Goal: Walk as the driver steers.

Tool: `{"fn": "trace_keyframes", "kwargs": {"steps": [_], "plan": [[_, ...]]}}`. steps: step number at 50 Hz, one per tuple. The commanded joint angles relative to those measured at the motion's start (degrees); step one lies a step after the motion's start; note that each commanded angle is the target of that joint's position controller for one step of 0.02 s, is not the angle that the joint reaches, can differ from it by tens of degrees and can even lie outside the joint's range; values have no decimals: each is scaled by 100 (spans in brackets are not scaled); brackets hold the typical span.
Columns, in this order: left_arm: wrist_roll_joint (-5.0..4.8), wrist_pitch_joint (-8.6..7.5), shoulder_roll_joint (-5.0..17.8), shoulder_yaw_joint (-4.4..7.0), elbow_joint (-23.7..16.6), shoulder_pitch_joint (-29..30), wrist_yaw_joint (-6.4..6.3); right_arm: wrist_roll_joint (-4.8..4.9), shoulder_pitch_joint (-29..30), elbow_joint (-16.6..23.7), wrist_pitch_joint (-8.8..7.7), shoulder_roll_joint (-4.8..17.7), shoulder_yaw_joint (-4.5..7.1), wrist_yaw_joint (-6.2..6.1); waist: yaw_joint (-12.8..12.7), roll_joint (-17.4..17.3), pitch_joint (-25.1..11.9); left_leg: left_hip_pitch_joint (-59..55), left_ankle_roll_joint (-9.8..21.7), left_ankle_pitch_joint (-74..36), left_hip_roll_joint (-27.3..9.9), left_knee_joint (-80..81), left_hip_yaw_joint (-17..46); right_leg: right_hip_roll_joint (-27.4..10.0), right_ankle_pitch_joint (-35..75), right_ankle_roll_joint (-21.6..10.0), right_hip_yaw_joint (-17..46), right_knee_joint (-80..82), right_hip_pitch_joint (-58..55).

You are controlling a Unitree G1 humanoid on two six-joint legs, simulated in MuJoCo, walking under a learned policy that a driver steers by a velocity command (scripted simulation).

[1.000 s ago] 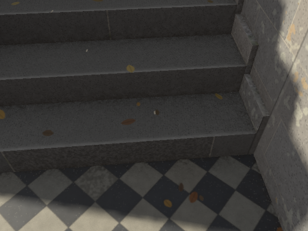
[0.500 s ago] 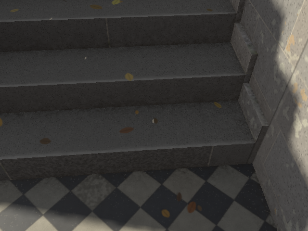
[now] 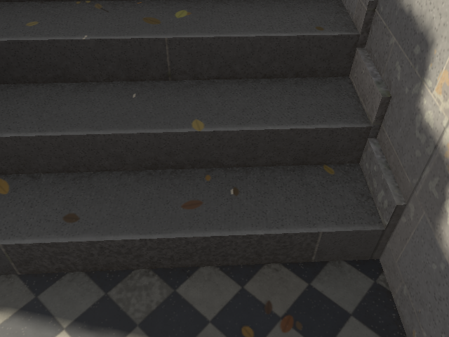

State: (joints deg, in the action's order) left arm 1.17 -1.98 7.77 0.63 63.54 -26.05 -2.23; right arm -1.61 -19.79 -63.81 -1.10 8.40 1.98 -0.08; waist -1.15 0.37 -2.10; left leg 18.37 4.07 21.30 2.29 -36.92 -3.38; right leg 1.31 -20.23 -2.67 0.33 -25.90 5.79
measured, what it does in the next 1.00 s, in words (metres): walks ahead: left foot, then right foot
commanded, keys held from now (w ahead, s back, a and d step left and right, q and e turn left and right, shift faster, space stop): w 0.52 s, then w+q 0.48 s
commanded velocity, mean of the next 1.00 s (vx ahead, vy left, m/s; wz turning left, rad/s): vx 0.45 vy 0.00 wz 0.17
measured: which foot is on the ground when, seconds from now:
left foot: up 0.00-0.12, down 0.14-0.64, up 0.66-1.00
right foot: down 0.00-0.16, up 0.18-0.60, down 0.62-1.00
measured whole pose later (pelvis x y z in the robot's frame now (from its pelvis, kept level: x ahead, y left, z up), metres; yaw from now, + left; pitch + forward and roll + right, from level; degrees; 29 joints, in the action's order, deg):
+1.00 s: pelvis +0.49 +0.05 +0.01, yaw +12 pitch +0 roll -1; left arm 0.5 -7.6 10.1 2.1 59.2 -21.0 -1.6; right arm -2.2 -5.9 -53.4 -1.6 11.3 2.5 1.7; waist -1.6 -2.1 2.8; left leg 36.1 3.5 3.3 -5.0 -47.5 -2.5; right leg 1.8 -14.7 -3.8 -15.8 -15.8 1.9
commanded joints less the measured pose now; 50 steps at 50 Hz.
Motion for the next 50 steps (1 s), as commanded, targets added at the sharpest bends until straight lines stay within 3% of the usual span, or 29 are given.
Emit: {"fn": "trace_keyframes", "kwargs": {"steps": [1,2,5,6,7,8,9,10,11,12,15,17,20,25,28,30,31,32,33,34,35,36,37,39,40,42,45,47,50], "plan": [[43,-105,892,243,50,-705,-15,-46,989,818,-271,450,103,116,-199,762,1439,2120,-3,181,-455,-701,211,-2071,-1491,-1203,2552,1861,-248],[32,-162,839,258,-2,-537,-14,-25,1148,957,-334,526,125,150,-123,633,1391,2053,3,170,-505,-566,240,-1994,-1052,-1117,2322,1827,-329],[-25,-279,950,329,-57,-248,-25,65,972,1024,-396,367,117,211,121,570,1205,939,21,-255,-287,259,-82,-1606,-148,-889,1504,1469,-6],[-51,-287,961,336,-110,-36,-1,83,543,897,-400,308,129,211,367,469,1082,-71,26,-544,-80,691,-264,-1372,106,-744,1122,1159,559],[-31,-321,895,322,-142,78,58,125,-256,609,-410,415,214,168,686,285,808,-1501,73,-759,142,884,-289,-1043,981,-573,681,485,1250],[-28,-378,781,279,-198,158,116,58,-1194,382,-447,852,370,68,1122,-419,324,-2773,240,-203,-534,1267,625,-552,1296,-347,36,-1052,2011],[-75,-411,381,188,-453,-16,173,-26,-2085,255,-424,1616,534,4,1231,-2058,-230,-3529,835,1260,-2264,2452,3559,190,-492,-37,-621,-3178,3207],[103,-392,720,281,-533,393,235,-1,-1681,259,-332,1220,416,-24,951,-1202,215,-2841,988,1358,-2425,2836,4326,-44,-806,-192,45,-4088,3570],[86,-387,580,262,-656,740,306,-22,-861,500,-329,1114,356,-26,608,-507,718,-2242,902,1132,-2331,2718,3615,-426,-137,-287,162,-4317,3732],[49,-407,510,239,-660,856,356,4,-391,647,-372,994,308,5,439,-131,847,-1779,783,322,-2070,2789,2963,-601,407,-289,195,-4119,3517],[104,-258,495,278,-597,600,413,94,-358,523,-491,620,125,6,67,-353,703,-1539,512,-1390,-1481,2868,1650,-672,800,-178,-20,-3693,3055],[94,-169,532,301,-695,838,434,119,-648,378,-541,640,83,-20,25,-414,683,-1747,525,-2628,-1381,2784,1234,-620,928,-109,-196,-3550,3297],[96,-121,501,263,-1039,1737,464,106,-887,296,-567,672,36,-23,126,-383,792,-1737,579,-3452,-1289,2839,865,-550,1300,4,-431,-2887,3544],[-49,-140,486,164,-1446,2865,412,93,-1030,216,-636,716,6,-77,275,-497,941,-1594,429,-4306,-1158,2906,476,-228,1945,-65,-751,-957,2624],[-20,-194,686,237,-1433,2589,326,118,-920,188,-641,855,19,-105,48,-551,675,-2004,414,-5945,-1299,2215,536,42,1709,-353,-755,-629,1909],[-5,-284,945,368,-1062,1371,227,74,-712,220,-606,974,54,-121,-460,-545,14,-2196,373,-6480,-1236,776,572,216,1487,-551,-665,-273,776],[85,-352,1132,452,-842,553,161,106,-601,275,-588,951,39,-102,-838,-414,-414,-1531,343,-5504,-1046,-386,547,-170,1577,-676,-345,-28,-422],[264,-391,1630,563,-787,-223,113,147,-689,464,-593,718,-14,-79,-901,251,-1176,-539,312,-3071,-562,-2073,316,-1612,1556,-814,1095,-29,-1653],[202,-327,1796,651,-767,-1,181,407,-1556,370,-507,181,-66,-67,-349,1558,-1744,1145,177,760,273,-4021,306,-2809,1003,-1620,3610,796,-2597],[46,-281,1346,561,-1009,834,243,197,-1076,351,-430,754,36,-93,-146,262,-980,1409,293,99,-319,-3983,710,-2460,-370,-1314,3181,1238,-1599],[-24,-316,977,444,-1105,1400,264,127,-503,487,-410,712,58,-45,-74,33,-207,1353,277,-362,-488,-3684,680,-2235,-538,-1125,2414,1553,-631],[-14,-364,797,387,-1052,1501,262,104,-328,532,-385,557,46,-25,64,-128,253,1208,261,-537,-655,-3430,653,-2027,146,-943,1794,1760,-17],[-27,-413,647,335,-939,1376,218,10,-155,576,-326,537,79,10,157,-80,438,1053,250,-643,-778,-3208,696,-1743,806,-738,1168,1819,310],[-51,-509,608,313,-769,1019,190,-74,-399,566,-180,334,57,73,309,93,367,887,168,-649,-806,-3168,601,-1725,1589,-732,604,1781,449],[-66,-544,688,312,-720,972,170,-40,-244,624,-173,367,89,104,324,144,447,1052,149,-802,-846,-3046,572,-1619,1828,-668,305,1825,450],[-25,-593,812,326,-724,877,148,-134,241,846,-143,362,97,162,315,111,398,1503,27,-1146,-856,-2870,440,-1577,2657,-616,-203,1734,316],[-14,-585,829,296,-730,734,126,-78,874,1042,-175,376,83,197,175,272,457,1814,-89,-1699,-865,-1998,262,-1405,2544,-565,-693,1751,227],[-105,-651,720,206,-755,734,62,-16,1351,1266,-139,323,50,240,125,267,561,1608,-127,-2048,-683,-1095,114,-1342,2911,-533,-935,1688,247],[-65,-651,863,237,-697,477,-2,-64,1408,1314,-8,315,14,165,66,489,427,1079,-23,-1859,-546,-891,-291,-1482,3420,-550,-1320,1295,107]]}}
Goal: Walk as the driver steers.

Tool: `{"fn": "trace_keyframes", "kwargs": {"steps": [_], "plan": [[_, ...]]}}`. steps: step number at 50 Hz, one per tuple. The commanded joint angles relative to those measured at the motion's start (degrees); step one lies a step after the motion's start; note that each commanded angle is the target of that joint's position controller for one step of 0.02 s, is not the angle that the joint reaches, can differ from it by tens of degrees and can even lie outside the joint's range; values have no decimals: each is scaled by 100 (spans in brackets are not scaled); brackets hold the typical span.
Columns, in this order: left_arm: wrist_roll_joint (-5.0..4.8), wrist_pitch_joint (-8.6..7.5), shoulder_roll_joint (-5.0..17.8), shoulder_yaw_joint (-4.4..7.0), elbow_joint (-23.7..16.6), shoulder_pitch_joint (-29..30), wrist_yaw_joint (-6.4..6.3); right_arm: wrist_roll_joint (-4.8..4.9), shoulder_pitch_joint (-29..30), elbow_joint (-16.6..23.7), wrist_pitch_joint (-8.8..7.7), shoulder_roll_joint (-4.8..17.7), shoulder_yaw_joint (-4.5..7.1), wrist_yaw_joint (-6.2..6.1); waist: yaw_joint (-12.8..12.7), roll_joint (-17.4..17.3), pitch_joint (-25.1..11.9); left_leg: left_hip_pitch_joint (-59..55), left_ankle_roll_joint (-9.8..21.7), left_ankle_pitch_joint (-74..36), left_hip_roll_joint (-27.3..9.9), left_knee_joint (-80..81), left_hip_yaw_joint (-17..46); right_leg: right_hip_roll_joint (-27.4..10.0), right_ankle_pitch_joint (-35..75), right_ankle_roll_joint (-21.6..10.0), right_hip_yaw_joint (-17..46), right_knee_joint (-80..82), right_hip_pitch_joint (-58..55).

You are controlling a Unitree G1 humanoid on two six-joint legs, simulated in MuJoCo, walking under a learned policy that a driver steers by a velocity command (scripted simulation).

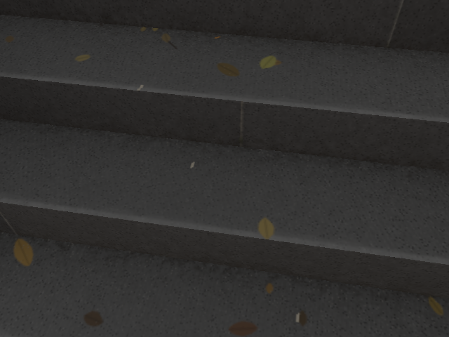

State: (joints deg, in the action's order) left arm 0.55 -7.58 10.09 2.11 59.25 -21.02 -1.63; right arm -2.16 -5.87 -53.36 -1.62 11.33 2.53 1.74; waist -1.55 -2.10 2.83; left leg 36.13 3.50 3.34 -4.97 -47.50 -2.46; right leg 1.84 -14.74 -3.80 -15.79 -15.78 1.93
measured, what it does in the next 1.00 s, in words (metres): climbs: left foot, then right foot 0.17 m higher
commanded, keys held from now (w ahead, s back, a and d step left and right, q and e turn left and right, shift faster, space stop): w+q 0.42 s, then w+e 0.58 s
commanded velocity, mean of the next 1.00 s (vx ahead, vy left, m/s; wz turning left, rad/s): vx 0.50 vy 0.00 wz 0.14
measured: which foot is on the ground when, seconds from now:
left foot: up 0.00-0.12, down 0.14-0.62, up 0.64-1.00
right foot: down 0.00-0.14, up 0.16-0.58, down 0.60-1.00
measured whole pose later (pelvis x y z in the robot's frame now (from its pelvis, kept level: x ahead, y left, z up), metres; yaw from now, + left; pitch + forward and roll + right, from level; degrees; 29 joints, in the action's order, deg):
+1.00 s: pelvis +0.49 +0.07 +0.17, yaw +4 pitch +4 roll +2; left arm 0.9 -5.5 6.4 1.3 58.4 -31.7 -1.1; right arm -4.2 -1.2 -33.8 -1.9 2.6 -3.6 0.2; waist -5.8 -2.3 -0.8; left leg 76.2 3.9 18.3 -4.5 -117.0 -2.9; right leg 5.7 -19.8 -5.7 6.8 -25.9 9.7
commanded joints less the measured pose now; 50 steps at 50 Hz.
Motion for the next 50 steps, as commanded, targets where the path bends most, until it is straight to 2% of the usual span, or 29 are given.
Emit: {"fn": "trace_keyframes", "kwargs": {"steps": [1,4,6,7,8,9,10,11,12,14,15,19,22,25,26,28,30,31,32,33,34,35,37,38,40,43,44,46,50], "plan": [[41,-96,709,87,-321,14,-53,-32,150,347,104,64,-25,-47,127,729,-75,-729,118,241,276,158,-499,-1649,3636,-448,322,22,383],[20,-30,983,137,-500,319,-25,-70,-454,314,85,219,40,-162,551,793,-608,-1497,491,1144,655,147,-650,-1906,6274,-397,165,-1417,71],[-139,94,1210,231,-763,913,50,-58,-1717,-62,-22,345,178,-227,1189,716,-1121,-2912,638,546,993,1495,-766,-1604,5575,-228,29,-3599,637],[-152,110,1012,197,-984,1351,83,-71,-2181,-212,-67,808,339,-270,1513,169,-878,-3736,777,-165,624,2271,58,-1102,2515,20,236,-5521,2044],[13,72,182,-3,-1194,906,83,-73,-1597,-138,-64,1582,450,-262,572,-996,-398,-4043,1055,-4183,-739,1914,2174,-302,-1181,298,606,-7650,4070],[90,89,144,-66,-1305,203,65,7,-1851,-9,-14,1682,467,-238,451,-547,-1685,-4268,2046,-3265,-1568,2841,3436,-291,-831,343,1634,-8073,4022],[129,100,256,-62,-1361,436,67,64,-1562,-12,28,1319,397,-251,297,-54,-1108,-3686,2114,-791,-1531,3254,3444,-433,-595,448,1653,-8275,4433],[179,95,353,-48,-1511,811,86,81,-1251,37,57,931,266,-251,213,232,-468,-3234,1876,337,-1216,3337,3173,-490,-516,414,1515,-8689,5019],[284,152,269,-75,-1607,1003,104,85,-1101,15,47,652,147,-244,88,378,-301,-2950,1590,388,-885,3163,2828,-572,-442,337,1526,-8954,5335],[292,386,134,-134,-1749,904,153,44,-1142,2,-39,565,48,-274,-16,300,-318,-2373,1246,-127,-388,2922,2135,-627,-257,270,1501,-9137,5400],[245,478,-143,-207,-1905,1165,98,0,-1595,-174,-116,627,52,-237,186,-38,-420,-2613,1381,-155,-460,2895,2393,-385,-701,187,1204,-10680,6077],[250,509,-439,-420,-2772,2360,36,-55,-2242,-459,-208,656,-59,-219,431,-297,-110,-2957,1140,1647,-483,3042,2690,-490,-1395,-67,1319,-12010,8174],[296,543,-503,-588,-3374,3114,41,53,-2250,-583,-228,672,-145,-305,388,99,244,-2330,814,1716,-158,3533,2360,-562,-1398,-44,1072,-10573,7972],[236,652,-310,-663,-3712,3361,57,202,-2141,-591,-150,912,-117,-590,453,-57,66,-2296,983,-1072,-364,4873,1887,-572,-1531,-8,741,-7992,6015],[192,676,-424,-664,-3301,2584,79,256,-2075,-465,-113,766,-147,-604,264,48,-514,-2602,811,-3269,-203,4547,1007,-416,-1209,-114,512,-7298,4861],[-66,676,-97,-548,-2833,1449,9,311,-1926,-186,-195,1274,29,-550,-324,-817,-1462,-3010,776,-8463,-462,3341,501,137,-1214,-309,407,-5895,2737],[-24,605,503,-258,-2224,-79,30,335,-1701,-51,-259,1547,250,-453,-1020,-848,-2413,-3843,788,-9604,-751,1208,450,453,-1430,-524,1016,-4474,1524],[167,589,976,-94,-1883,-466,-4,298,-1848,219,-366,1238,269,-305,-917,474,-2302,-2652,558,-7652,-269,-482,532,-165,-1972,-945,3153,-3114,827],[103,749,1447,126,-1628,-533,-169,7,-1500,556,-379,750,254,-49,-771,2585,-2146,-545,116,-17,1408,-3117,415,-1480,-1691,-1802,7039,-136,195],[-19,777,1065,157,-1618,197,-214,-430,-1494,746,-374,469,166,72,-204,1486,-1745,321,77,335,1091,-5167,1133,-1552,-2901,-1898,7823,73,720],[23,685,569,62,-1507,733,-185,-413,-1178,1114,-395,163,50,99,176,491,-710,985,65,60,925,-5822,1003,-1421,-3824,-1648,7130,-28,1658],[59,567,313,24,-1167,627,-103,-331,-880,1365,-389,-123,-54,55,369,3,-13,1515,127,69,753,-6161,836,-1269,-3227,-1402,6041,-326,2247],[113,393,-259,-85,-650,267,4,-159,-958,1509,-302,-444,-241,-69,591,-122,100,2028,193,141,617,-6896,665,-755,-1361,-936,4284,-692,2435],[51,325,-235,-102,-432,123,91,-55,-989,1557,-257,-576,-328,-114,614,-5,115,2340,226,325,633,-7231,636,-619,-660,-856,3720,-672,2345],[-1,236,-85,-99,-257,-101,201,-83,-792,1683,-210,-635,-422,-126,634,-49,184,2799,263,389,411,-6622,554,-415,-206,-640,3009,-780,2286],[-61,158,115,-122,-410,-229,143,-139,-72,1980,-103,-466,-474,-83,431,111,42,2507,46,-181,312,-5396,-75,-279,323,-679,2911,-370,2638],[-12,110,292,-71,-390,-581,111,-141,202,2019,-111,-589,-446,-164,189,665,-182,3059,11,103,458,-6766,-375,-580,1161,-1028,3387,-312,2132],[4,78,606,69,-367,-996,84,-191,513,2213,-122,-579,-434,-217,-8,836,-310,4500,27,855,137,-7582,-19,-946,412,-1254,3955,-284,745],[41,255,339,113,-72,-1937,-70,-222,2744,3320,-218,-794,-635,-111,-751,670,200,5464,29,2243,-106,-6361,-26,-997,516,-1108,4269,418,-150]]}}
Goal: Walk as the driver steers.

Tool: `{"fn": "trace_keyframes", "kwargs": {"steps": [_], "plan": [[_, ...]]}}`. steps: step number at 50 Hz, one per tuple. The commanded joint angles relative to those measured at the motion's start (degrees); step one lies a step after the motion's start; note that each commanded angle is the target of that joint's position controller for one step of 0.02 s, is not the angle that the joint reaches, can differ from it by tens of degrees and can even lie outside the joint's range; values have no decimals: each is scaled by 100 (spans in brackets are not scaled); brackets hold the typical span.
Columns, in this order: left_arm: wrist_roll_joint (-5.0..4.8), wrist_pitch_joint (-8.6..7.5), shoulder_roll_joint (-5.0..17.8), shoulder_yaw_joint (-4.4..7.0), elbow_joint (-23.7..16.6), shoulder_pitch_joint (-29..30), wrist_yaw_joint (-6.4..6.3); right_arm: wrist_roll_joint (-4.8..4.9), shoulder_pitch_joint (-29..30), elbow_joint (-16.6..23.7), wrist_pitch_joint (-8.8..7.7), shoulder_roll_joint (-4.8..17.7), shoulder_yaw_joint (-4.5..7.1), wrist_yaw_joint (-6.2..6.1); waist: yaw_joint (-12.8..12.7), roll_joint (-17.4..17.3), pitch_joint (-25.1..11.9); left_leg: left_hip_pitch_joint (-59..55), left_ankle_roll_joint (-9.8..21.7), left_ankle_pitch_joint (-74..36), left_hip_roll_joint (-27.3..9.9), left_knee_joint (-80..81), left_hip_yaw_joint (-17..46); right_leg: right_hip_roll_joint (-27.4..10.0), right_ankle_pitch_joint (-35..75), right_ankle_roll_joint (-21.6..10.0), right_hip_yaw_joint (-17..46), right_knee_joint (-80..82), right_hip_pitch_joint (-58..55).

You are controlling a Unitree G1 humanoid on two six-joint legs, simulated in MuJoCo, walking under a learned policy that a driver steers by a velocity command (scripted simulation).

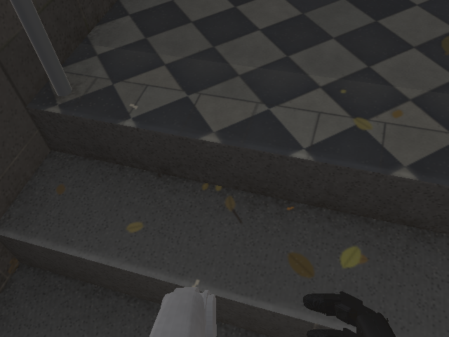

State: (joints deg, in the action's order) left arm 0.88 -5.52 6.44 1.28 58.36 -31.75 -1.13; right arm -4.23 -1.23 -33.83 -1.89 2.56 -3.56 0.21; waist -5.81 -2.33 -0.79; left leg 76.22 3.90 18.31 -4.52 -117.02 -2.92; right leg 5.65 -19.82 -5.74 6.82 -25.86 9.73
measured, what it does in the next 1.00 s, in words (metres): climbs, turning right: left foot 0.17 m higher, then right foot 0.17 m higher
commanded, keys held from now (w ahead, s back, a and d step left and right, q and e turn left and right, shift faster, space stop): w+e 0.82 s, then w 0.18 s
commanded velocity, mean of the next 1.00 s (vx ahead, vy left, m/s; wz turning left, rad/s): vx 0.50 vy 0.00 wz -0.54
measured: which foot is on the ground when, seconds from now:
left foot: up 0.00-0.12, down 0.14-0.66, up 0.68-1.00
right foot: down 0.00-0.14, up 0.16-0.62, down 0.64-1.00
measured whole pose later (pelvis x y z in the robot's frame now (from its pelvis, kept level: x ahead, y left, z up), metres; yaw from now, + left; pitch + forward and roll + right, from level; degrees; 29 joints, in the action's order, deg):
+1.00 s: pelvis +0.57 -0.12 +0.35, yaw -31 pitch +4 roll +2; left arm 1.3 -5.8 10.7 2.8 56.1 -28.1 0.1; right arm -3.2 6.8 -25.6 -2.1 -0.5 -4.3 -0.9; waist -3.1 0.1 -1.0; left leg 81.3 6.1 18.1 -3.3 -123.4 -3.9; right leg 6.5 -17.7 -6.5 6.3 -25.0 10.7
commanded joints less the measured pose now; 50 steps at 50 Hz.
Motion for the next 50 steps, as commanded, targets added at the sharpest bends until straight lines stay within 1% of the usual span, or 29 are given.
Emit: {"fn": "trace_keyframes", "kwargs": {"steps": [1,3,4,6,7,8,9,10,12,13,15,18,19,21,24,28,29,30,32,33,34,35,36,37,39,43,46,49,50], "plan": [[48,82,720,207,54,-890,-203,79,2280,1502,-160,100,-46,54,-277,928,531,1243,-27,872,-109,1044,-73,-1399,1666,-946,1911,1635,-1071],[-179,188,647,233,-44,-714,-279,159,2128,1442,-29,106,-90,128,-220,702,186,-1367,118,724,119,3180,-692,-1232,3817,-898,1109,2563,-373],[-45,139,798,253,-581,190,-231,366,1261,1271,-34,79,-34,104,384,1042,-204,-3436,234,831,386,4473,-816,-1131,6067,-766,625,2133,468],[-190,-104,1713,537,-881,343,-80,520,-859,689,53,766,395,-94,1415,1480,-2093,-5807,432,636,749,4874,-452,-1503,10117,-582,758,165,-386],[-290,-275,1885,651,-1006,858,52,435,-1612,443,11,1235,585,-120,1936,1129,-2576,-6577,523,606,603,5795,80,-1412,9605,-415,681,-1195,-473],[-466,-427,1394,595,-1403,1076,262,178,-2083,244,-116,1636,761,-141,1939,-263,-3004,-8022,1004,1642,-785,7066,2501,-641,7066,-155,662,-3117,1254],[-120,-431,958,589,-1794,1274,409,241,-1722,212,25,2213,946,-241,1733,-1946,-2994,-7688,1449,2132,-1885,9629,5720,366,1277,154,194,-6097,2371],[181,-379,764,591,-1986,1400,391,361,-941,181,89,1809,943,-240,1207,-1169,-2454,-6991,1322,2999,-1829,9911,5911,-22,1477,103,606,-7987,3077],[387,-183,185,347,-2339,1738,227,427,-617,-578,-95,956,731,-208,591,11,-553,-5565,1127,2933,-1660,9388,3970,-457,1843,-85,0,-9059,4184],[316,-67,-49,226,-2396,1841,175,283,-969,-1087,-195,582,643,-210,437,487,-98,-5265,880,2080,-1505,9241,3104,-453,1711,-238,96,-9376,4571],[123,159,-468,-9,-2448,1664,137,156,-1428,-1732,-355,268,555,-109,91,361,314,-5142,437,608,-1233,9393,1711,-479,1399,-352,274,-9723,5156],[4,347,-183,-8,-2469,2023,88,183,-1330,-1936,-597,379,534,24,-46,261,675,-4838,168,-484,-1146,9895,251,-452,1461,-242,298,-8751,5357],[4,401,-229,-1,-2574,2642,5,127,-1633,-2060,-696,626,546,22,243,88,670,-5225,440,-1355,-1471,10189,301,-170,1246,-258,-156,-10341,5919],[14,490,-218,-28,-3012,3312,-67,176,-1728,-2155,-799,1201,674,106,171,-43,612,-5829,402,-787,-1460,10731,108,-240,229,-347,-61,-10758,6720],[114,509,-86,-86,-3392,4187,-115,190,-2277,-2347,-772,1277,697,94,334,447,681,-6636,148,177,-1042,11069,-506,-461,-211,-374,-404,-9292,7193],[51,645,-111,-245,-3692,4612,225,380,-2631,-2356,-573,1377,719,-199,566,-278,281,-6865,530,-1773,-790,12292,-1255,-971,-373,-373,-1678,-6037,5156],[56,643,-89,-219,-3299,4242,239,513,-2381,-2079,-518,1408,671,-262,585,-21,-198,-6731,661,-4881,-774,11807,-1562,-502,-514,-400,-2372,-5350,3561],[-22,680,-119,-190,-3162,3664,175,557,-2570,-1995,-501,1975,795,-331,357,-455,-865,-7237,731,-8501,-1073,10831,-1480,-134,-608,-344,-2492,-5155,2603],[32,688,446,21,-2760,1906,54,721,-2401,-1728,-511,2570,981,-165,-236,-1042,-2211,-8488,539,-10832,-1474,8192,-1257,291,-803,-587,-1995,-3893,1380],[-32,625,893,224,-2734,1638,104,699,-2290,-1406,-583,2587,1024,-11,-372,-1172,-2485,-7874,338,-9030,-1296,6733,-990,277,-877,-669,-764,-2817,510],[-51,650,1592,463,-2579,1758,44,560,-1626,-651,-666,1920,942,252,-187,511,-2362,-5045,-212,-3786,-35,4148,-633,-1014,-1894,-1369,2846,-989,-508],[-28,773,2032,739,-2799,2222,32,336,-1279,-332,-711,1709,988,384,-101,577,-2648,-3853,-398,-1258,660,1313,605,-1628,-2701,-1410,5297,788,-650],[61,687,1852,683,-2711,2652,72,188,-1126,50,-710,1110,879,343,261,384,-2310,-3128,-348,-1544,485,-152,1070,-1700,-2531,-1251,5009,948,-269],[-40,520,1571,635,-2252,2292,103,143,-940,197,-680,869,770,211,327,-66,-1531,-2647,-283,-1647,385,-488,960,-1619,-2166,-1060,4440,745,234],[68,264,855,438,-1457,1811,49,99,-741,454,-591,401,478,-1,648,-219,59,-1572,-29,-1106,321,-741,812,-1034,-543,-950,2739,188,1212],[24,72,630,257,-914,1245,166,90,-538,579,-211,210,193,-84,881,-66,319,-612,56,-674,72,-413,563,-888,1068,-561,1185,282,1231],[102,-183,712,174,-527,531,245,120,595,934,-128,-127,31,-170,533,463,329,635,179,-68,149,-1751,45,-1202,923,-551,1445,792,831],[19,-132,766,195,-333,6,63,93,1814,1549,-52,-357,-137,-128,284,398,436,568,298,98,43,-468,-144,-1107,1252,-361,1364,1486,726],[-50,-33,953,235,-405,-28,-45,106,1951,1598,3,-120,-124,-35,170,357,212,-66,244,156,81,595,-491,-1167,1577,-600,1289,2206,603]]}}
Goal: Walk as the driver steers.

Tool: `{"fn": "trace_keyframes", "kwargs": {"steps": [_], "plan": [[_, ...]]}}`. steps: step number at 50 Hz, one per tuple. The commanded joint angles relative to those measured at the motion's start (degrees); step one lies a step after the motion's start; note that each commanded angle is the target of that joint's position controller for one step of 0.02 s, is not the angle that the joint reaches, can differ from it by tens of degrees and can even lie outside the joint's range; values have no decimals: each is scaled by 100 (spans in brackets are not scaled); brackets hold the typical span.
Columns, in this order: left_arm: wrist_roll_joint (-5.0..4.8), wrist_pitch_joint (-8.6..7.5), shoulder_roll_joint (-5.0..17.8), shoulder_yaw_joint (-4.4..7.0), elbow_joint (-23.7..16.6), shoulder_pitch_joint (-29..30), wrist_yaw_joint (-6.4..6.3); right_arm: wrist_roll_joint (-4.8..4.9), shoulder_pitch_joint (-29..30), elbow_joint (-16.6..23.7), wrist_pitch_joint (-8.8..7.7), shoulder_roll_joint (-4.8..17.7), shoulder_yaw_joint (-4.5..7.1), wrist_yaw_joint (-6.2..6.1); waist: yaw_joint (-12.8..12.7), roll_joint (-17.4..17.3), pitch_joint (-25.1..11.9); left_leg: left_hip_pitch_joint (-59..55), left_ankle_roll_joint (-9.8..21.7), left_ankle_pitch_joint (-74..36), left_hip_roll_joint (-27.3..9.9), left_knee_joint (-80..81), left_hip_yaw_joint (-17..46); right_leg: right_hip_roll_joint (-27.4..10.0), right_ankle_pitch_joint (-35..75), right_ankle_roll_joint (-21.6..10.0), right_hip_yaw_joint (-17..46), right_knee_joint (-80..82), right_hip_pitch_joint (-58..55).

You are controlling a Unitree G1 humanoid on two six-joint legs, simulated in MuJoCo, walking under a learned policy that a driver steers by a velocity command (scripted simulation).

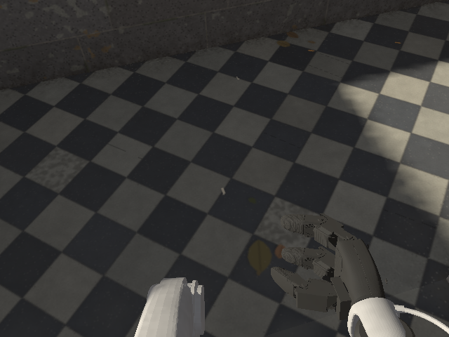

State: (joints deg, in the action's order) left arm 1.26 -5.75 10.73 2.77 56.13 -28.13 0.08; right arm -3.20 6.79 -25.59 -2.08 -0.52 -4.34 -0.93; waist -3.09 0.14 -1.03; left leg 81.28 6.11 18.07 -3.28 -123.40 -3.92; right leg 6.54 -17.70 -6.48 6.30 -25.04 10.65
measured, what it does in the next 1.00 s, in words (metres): climbs: left foot 0.17 m higher, then right foot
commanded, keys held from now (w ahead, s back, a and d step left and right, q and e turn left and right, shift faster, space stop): w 0.92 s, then w+e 0.08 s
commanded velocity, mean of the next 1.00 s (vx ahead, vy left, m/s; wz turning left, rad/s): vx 0.50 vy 0.00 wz -0.08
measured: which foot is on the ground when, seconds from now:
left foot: up 0.00-0.14, down 0.16-0.64, up 0.66-1.00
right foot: down 0.00-0.18, up 0.20-0.62, down 0.64-1.00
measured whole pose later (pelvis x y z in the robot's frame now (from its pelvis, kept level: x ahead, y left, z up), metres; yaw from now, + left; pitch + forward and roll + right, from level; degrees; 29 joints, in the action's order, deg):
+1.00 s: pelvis +0.62 +0.03 +0.17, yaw -3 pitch +2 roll -2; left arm 0.5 -5.6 12.3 2.7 47.9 -26.8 0.8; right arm -1.5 -6.8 -39.1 -2.2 12.4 1.6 2.0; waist -3.9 -3.1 -1.8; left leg 38.2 -0.2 3.3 -6.8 -42.0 -0.3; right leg 5.0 -14.5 -3.8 -2.2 -13.4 1.4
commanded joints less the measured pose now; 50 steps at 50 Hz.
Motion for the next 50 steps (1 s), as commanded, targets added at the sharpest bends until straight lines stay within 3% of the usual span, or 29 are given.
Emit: {"fn": "trace_keyframes", "kwargs": {"steps": [1,3,4,5,7,8,9,10,11,12,13,14,16,17,20,21,22,25,28,30,31,32,33,34,36,38,40,43,50], "plan": [[-119,31,484,88,-187,-522,-263,-36,1291,824,36,143,-16,131,-153,209,124,-977,61,329,-107,1662,-308,-1298,2257,-581,1224,2197,114],[-183,65,529,122,-326,-515,-326,93,804,565,123,327,72,239,-23,225,-286,-2497,165,497,35,3141,-719,-1324,4430,-594,524,2253,-261],[-195,79,591,133,-498,-321,-328,172,464,361,142,252,80,263,212,195,-647,-3776,233,777,329,4042,-977,-1250,6449,-524,127,1844,-137],[-149,39,850,241,-679,-209,-314,346,-13,161,195,371,182,204,448,685,-1194,-4829,205,920,662,4536,-1009,-1453,8720,-579,171,1291,-314],[-169,-178,1396,418,-827,-89,-202,456,-1150,-217,281,1157,510,108,1061,1133,-1611,-5430,285,1762,940,5528,-618,-1909,10472,-542,227,-433,-1273],[-203,-309,1381,463,-932,203,-63,312,-1772,-365,241,1545,705,51,1433,898,-1816,-6360,535,1775,728,6285,89,-1825,10202,-421,154,-1851,-884],[-375,-480,944,401,-1208,174,127,90,-2486,-691,111,2010,875,53,1494,-389,-2201,-7653,1191,3043,-563,7604,2905,-916,7059,-156,160,-4176,1047],[-124,-485,765,480,-1439,557,290,215,-2277,-930,252,2204,995,79,1334,-1828,-1919,-7177,1837,2902,-1178,10128,5959,445,1244,165,-116,-7181,2438],[54,-436,200,354,-1673,430,254,361,-1511,-915,139,1789,919,113,681,-923,-1382,-6698,1642,2772,-1456,10338,5966,173,1163,150,761,-8638,3250],[126,-339,-92,158,-1897,793,167,379,-1313,-1187,-21,1459,836,121,423,-173,-504,-6032,1433,2843,-1403,10116,5184,-81,1205,40,470,-8995,3725],[106,-204,-246,64,-2024,999,66,236,-1436,-1542,-112,1176,760,100,237,381,190,-5473,1197,2427,-1325,9949,4288,-204,834,-95,403,-8933,4157],[110,-55,-371,-34,-2203,1231,-26,131,-1603,-1882,-229,866,672,79,35,646,446,-5097,964,1518,-1152,9868,3517,-261,616,-150,544,-8910,4281],[37,236,-570,-195,-2161,929,-59,77,-1842,-2288,-400,779,654,129,-293,281,567,-4987,593,349,-829,10036,2231,-312,266,-133,616,-8501,4427],[-3,300,-275,-160,-2177,883,-41,151,-1770,-2207,-445,966,664,143,-400,220,691,-4839,519,38,-688,10372,1724,-454,263,7,561,-7151,4077],[104,260,304,-12,-2313,1464,42,270,-1923,-2257,-608,1561,760,81,-279,-146,617,-5188,564,-2203,-403,11023,825,-874,1228,282,-293,-4655,3325],[109,217,389,13,-2237,1558,105,305,-2090,-2247,-663,1727,811,66,-128,-62,387,-5592,534,-2659,-298,11089,631,-1024,1637,312,-554,-3847,3005],[14,189,206,-46,-2137,1769,162,335,-2269,-2250,-666,1845,842,72,44,77,64,-5910,434,-2837,-108,11194,342,-959,1871,295,-840,-3136,2498],[-120,173,-88,-132,-2389,2832,284,331,-3108,-2312,-593,2039,901,38,706,-263,177,-7547,308,-3379,-336,11465,481,-748,1770,268,-1221,-1339,2373],[-22,148,174,-26,-2351,2793,236,291,-3354,-2325,-498,2098,888,44,658,-705,-114,-8781,177,-5488,-528,10731,355,-322,1314,65,-1425,-681,1969],[45,98,421,94,-2152,2012,147,258,-3362,-2298,-424,2243,906,-29,208,-878,-465,-8876,74,-6317,-616,9557,310,-108,979,-148,-1314,-186,980],[133,38,573,165,-1944,1301,101,320,-3251,-2231,-400,2266,922,-57,-174,-787,-737,-8306,28,-5724,-574,8684,203,-282,1343,-286,-1131,142,-89],[270,1,901,267,-1821,524,19,330,-3133,-1989,-396,2090,874,-69,-513,-482,-1304,-7117,32,-3887,-465,7419,184,-1189,873,-497,-271,-103,-1490],[425,-33,1422,355,-1866,422,-18,494,-3539,-1608,-392,1338,698,-12,-136,962,-1942,-4811,-214,589,467,5312,10,-3069,1447,-1319,2509,-155,-3307],[171,56,1216,368,-1906,348,-9,381,-3387,-1632,-371,1894,832,-23,-314,521,-2157,-4253,-221,1041,588,4375,601,-3134,1439,-1626,3447,375,-3019],[4,8,659,195,-1802,967,23,284,-2592,-1386,-401,1846,816,34,-7,13,-772,-4023,-248,147,158,4787,787,-2478,1708,-1195,1775,753,-1532],[-19,-51,479,102,-1670,1047,-11,150,-2664,-1374,-264,1829,808,128,350,87,-345,-4421,-404,59,-69,5290,728,-2009,2138,-809,1016,1094,-602],[-42,-106,519,86,-1558,891,-26,65,-2797,-1409,-126,1697,768,216,473,267,-202,-4510,-536,-13,-126,5630,614,-1827,2085,-722,695,1363,-249],[-53,-124,759,128,-1382,656,-1,64,-2196,-1224,-60,1641,724,274,452,296,211,-4152,-654,-619,-333,6343,461,-1703,2038,-728,334,1729,15],[-99,-46,1020,175,-1141,205,56,226,-856,-854,-90,1573,654,272,35,351,437,-4840,-600,-1768,-163,8505,146,-1547,2268,-447,35,1579,-204]]}}
Keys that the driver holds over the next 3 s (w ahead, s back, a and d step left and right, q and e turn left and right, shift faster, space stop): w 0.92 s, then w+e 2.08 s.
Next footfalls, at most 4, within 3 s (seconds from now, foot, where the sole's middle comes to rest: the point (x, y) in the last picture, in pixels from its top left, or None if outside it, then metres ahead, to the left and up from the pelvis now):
0.16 left None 0.27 0.12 -0.61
0.64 right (276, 282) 0.57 -0.06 -0.61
1.12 left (208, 191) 0.87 0.15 -0.61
1.66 right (297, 142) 1.09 -0.14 -0.61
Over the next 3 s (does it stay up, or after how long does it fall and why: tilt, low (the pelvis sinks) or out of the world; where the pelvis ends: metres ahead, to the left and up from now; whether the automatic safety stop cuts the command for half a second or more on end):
stays up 1.44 -0.52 0.18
